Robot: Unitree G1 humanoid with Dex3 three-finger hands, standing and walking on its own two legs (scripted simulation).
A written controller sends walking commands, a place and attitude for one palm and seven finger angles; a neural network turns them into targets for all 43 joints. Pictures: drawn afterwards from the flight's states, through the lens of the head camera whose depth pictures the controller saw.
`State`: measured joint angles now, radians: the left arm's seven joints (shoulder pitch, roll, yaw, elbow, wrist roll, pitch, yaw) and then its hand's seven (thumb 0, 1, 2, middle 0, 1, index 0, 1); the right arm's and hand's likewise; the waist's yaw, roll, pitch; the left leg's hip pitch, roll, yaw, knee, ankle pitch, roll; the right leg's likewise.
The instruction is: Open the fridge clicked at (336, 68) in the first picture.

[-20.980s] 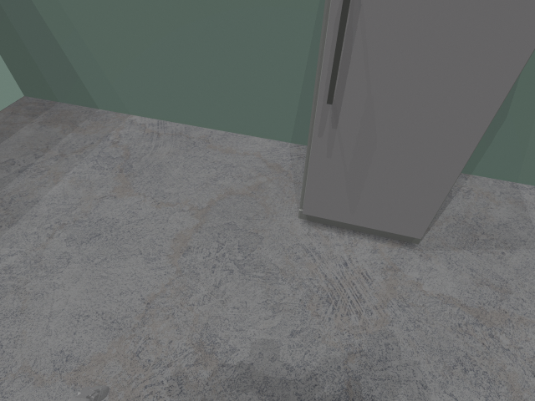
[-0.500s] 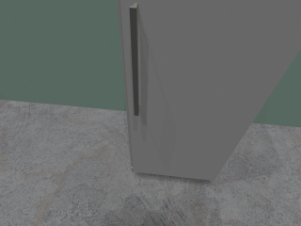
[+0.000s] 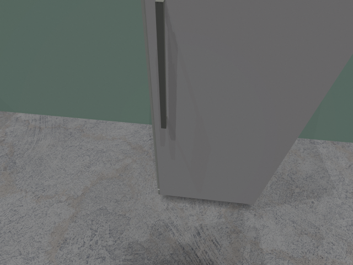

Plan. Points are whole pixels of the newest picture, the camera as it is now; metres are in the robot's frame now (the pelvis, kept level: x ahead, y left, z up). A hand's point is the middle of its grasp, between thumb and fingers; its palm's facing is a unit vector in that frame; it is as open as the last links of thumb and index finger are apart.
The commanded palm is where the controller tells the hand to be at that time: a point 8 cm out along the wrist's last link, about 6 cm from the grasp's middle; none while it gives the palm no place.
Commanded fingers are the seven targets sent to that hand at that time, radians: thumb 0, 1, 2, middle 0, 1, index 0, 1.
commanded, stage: look again from close up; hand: left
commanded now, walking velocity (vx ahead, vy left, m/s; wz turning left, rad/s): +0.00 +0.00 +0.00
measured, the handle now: (163, 74) +0.59 +0.09 +0.14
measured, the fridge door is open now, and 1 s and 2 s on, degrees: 0 0 0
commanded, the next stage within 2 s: shuffle to correct the standing spot in 1.34 s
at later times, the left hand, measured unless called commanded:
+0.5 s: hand out of the picture +0.07 +0.26 -0.15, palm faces -0.03 -0.94 -0.33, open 7.4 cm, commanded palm none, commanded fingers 0.00 0.90 0.90 -0.20 -0.30 -0.20 -0.30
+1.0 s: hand out of the picture +0.10 +0.22 -0.15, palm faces -0.05 -0.95 -0.31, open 7.4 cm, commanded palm none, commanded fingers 0.00 0.90 0.90 -0.20 -0.30 -0.20 -0.30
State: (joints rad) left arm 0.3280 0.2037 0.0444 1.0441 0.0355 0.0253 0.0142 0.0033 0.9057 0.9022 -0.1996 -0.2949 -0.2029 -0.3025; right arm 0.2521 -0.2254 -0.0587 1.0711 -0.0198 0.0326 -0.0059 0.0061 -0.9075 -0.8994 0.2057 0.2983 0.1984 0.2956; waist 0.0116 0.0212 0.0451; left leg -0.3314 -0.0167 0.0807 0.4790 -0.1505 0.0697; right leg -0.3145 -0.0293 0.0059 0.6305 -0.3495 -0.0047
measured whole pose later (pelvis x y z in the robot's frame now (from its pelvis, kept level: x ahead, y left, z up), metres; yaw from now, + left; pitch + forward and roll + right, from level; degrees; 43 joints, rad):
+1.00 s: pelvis +0.02 -0.01 +0.01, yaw -1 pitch -1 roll +0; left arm 0.14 0.29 0.00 1.09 0.01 -0.01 0.01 0.00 0.90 0.90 -0.20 -0.30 -0.21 -0.30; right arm 0.11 -0.32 -0.01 1.10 -0.01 -0.01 0.00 0.01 -0.91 -0.90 0.21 0.30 0.20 0.30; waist 0.00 0.01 0.05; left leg -0.11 0.00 -0.01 0.35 -0.22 0.00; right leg -0.15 -0.01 -0.01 0.36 -0.19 0.01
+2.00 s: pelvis +0.11 -0.01 -0.01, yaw -2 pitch -1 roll -1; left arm 0.39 0.13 0.03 1.15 0.01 0.01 0.03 0.00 0.91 0.90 -0.20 -0.29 -0.20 -0.30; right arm 0.29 -0.13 -0.02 1.14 -0.02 -0.03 -0.04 0.01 -0.91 -0.90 0.21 0.30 0.20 0.30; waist 0.02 -0.04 0.07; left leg -0.18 0.05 0.11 0.62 -0.39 0.02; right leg -0.17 0.02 -0.03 0.67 -0.44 -0.02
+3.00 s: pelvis +0.13 +0.00 +0.00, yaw -3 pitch -1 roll +1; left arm 0.31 0.18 0.00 1.08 0.02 0.02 0.03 0.00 0.91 0.90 -0.20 -0.29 -0.20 -0.30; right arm 0.32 -0.20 0.00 1.00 -0.02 -0.01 -0.01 0.01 -0.92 -0.90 0.20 0.30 0.20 0.30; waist 0.01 0.06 0.03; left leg -0.14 -0.05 0.14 0.43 -0.29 0.07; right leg -0.29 -0.08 0.00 0.51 -0.20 0.03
